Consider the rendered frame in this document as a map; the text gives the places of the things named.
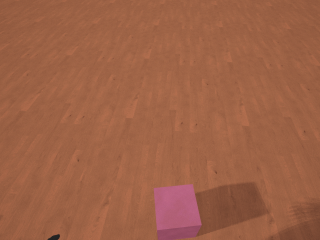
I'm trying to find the carton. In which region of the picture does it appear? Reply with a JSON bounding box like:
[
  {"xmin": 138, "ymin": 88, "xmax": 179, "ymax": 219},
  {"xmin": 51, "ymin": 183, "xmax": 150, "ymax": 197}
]
[{"xmin": 153, "ymin": 184, "xmax": 202, "ymax": 240}]

